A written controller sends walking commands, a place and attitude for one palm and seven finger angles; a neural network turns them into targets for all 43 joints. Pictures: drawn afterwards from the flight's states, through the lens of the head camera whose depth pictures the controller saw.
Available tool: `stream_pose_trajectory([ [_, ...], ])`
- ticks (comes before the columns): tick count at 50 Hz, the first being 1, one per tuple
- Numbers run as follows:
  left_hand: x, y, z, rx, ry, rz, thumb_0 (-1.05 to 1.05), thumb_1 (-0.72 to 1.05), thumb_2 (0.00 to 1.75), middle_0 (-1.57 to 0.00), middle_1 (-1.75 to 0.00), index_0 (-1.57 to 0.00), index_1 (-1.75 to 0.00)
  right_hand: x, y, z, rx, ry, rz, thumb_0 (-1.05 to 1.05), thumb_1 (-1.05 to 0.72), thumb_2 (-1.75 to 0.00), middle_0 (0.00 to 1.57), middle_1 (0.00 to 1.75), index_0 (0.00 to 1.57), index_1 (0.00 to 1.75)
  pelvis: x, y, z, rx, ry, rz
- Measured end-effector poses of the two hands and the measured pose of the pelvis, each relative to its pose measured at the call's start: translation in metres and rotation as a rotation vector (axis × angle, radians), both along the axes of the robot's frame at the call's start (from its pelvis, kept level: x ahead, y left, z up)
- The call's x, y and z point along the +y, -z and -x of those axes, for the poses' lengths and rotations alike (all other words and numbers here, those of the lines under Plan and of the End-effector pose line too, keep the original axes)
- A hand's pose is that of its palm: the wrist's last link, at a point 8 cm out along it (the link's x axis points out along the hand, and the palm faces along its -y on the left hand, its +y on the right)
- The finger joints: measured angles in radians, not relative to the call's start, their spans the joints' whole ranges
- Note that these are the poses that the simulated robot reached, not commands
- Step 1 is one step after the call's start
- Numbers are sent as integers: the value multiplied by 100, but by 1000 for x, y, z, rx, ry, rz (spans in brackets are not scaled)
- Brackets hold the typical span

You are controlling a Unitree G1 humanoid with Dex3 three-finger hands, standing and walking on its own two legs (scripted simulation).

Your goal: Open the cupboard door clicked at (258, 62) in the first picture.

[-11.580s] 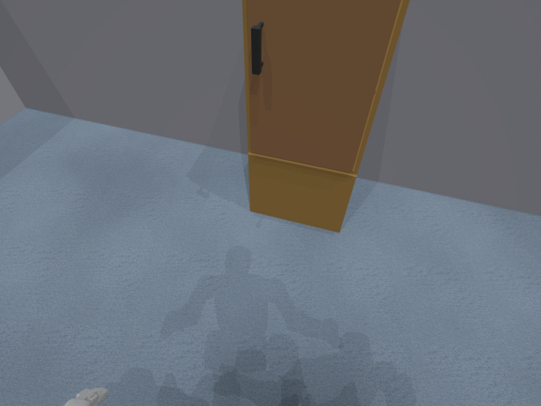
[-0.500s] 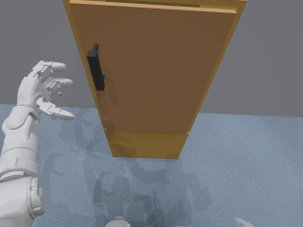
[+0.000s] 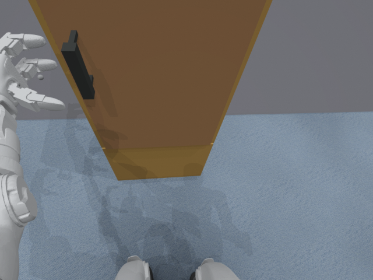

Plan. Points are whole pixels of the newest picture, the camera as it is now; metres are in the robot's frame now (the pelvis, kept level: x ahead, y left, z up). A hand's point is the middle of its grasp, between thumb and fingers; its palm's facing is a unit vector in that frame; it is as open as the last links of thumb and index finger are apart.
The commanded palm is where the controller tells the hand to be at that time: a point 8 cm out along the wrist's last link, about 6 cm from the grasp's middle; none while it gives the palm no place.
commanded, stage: move the hooked fingers beside the handle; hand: left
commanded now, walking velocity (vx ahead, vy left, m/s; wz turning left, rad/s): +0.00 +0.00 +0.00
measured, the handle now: (81, 66) +0.54 +0.18 +0.10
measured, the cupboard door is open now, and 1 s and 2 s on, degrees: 0 0 0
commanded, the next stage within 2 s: slide the fingers in behind the handle in 0.76 s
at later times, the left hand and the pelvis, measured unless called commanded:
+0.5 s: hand (39, 80) +0.50 +0.26 +0.10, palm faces +0.00 -1.00 +0.01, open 13.9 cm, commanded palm +0.48 +0.30 +0.10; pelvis +0.02 +0.01 +0.00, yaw +0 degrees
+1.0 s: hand (51, 79) +0.50 +0.23 +0.11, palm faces +0.01 -1.00 -0.01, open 13.9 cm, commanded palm +0.48 +0.28 +0.10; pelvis +0.01 +0.00 +0.00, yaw +0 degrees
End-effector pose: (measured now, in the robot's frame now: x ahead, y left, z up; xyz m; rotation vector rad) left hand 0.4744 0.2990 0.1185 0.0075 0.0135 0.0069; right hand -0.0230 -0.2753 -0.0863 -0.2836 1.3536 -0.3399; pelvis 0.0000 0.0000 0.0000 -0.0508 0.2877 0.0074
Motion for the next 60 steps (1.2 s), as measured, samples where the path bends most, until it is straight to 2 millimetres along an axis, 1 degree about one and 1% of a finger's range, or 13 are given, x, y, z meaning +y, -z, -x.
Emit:
stream_pose_trajectory([
  [4,1,2,-6,0,3,1,-2,-49,30,-30,-120,-30,-120,4,-1,3,17,16,-7,0,-90,-90,21,30,20,30,1,0,-4,12,9,1],
  [8,4,9,-7,21,2,2,-2,-49,30,-30,-120,-30,-120,8,-1,-1,18,21,-16,0,-90,-90,21,30,20,30,3,0,-7,18,13,2],
  [12,9,15,-6,23,-8,1,-2,-49,30,-30,-120,-30,-120,12,0,-11,7,13,-21,0,-90,-90,21,30,20,30,4,0,-10,21,13,4],
  [16,13,14,-6,8,-9,-4,-2,-49,30,-30,-120,-30,-120,14,2,-24,-8,-3,-23,0,-90,-90,21,30,20,30,6,1,-13,24,7,8],
  [19,12,12,-7,-1,-1,3,-2,-50,30,-30,-120,-30,-120,15,3,-35,-20,-19,-25,0,-90,-90,21,30,20,30,7,1,-15,23,3,9],
  [24,10,15,-8,20,5,14,-2,-50,30,-30,-120,-30,-120,16,3,-51,-52,-42,-25,0,-90,-90,21,30,20,30,9,1,-17,23,0,10],
  [30,10,15,-6,3,-3,6,-2,-50,30,-30,-120,-30,-120,17,3,-61,-78,-52,-29,0,-90,-90,21,30,20,30,10,1,-18,19,2,9],
  [38,2,15,-3,6,3,0,-2,-50,30,-30,-120,-30,-120,18,7,-57,-63,-56,-41,0,-90,-90,21,30,20,30,9,1,-17,11,-7,9],
  [48,-12,11,-5,-3,-3,-3,-2,-50,30,-30,-120,-30,-120,14,8,-40,-50,-31,-49,0,-90,-90,21,30,20,30,4,1,-12,5,-1,3],
  [52,-16,12,-4,12,-3,5,-2,-50,30,-30,-120,-30,-120,12,8,-34,-43,-21,-49,0,-90,-90,21,30,20,30,1,1,-11,0,0,1],
  [60,-21,12,0,6,-6,4,-2,-50,30,-30,-120,-30,-120,6,6,-27,-40,-15,-43,0,-90,-90,21,30,20,30,-2,1,-8,-5,-2,1],
])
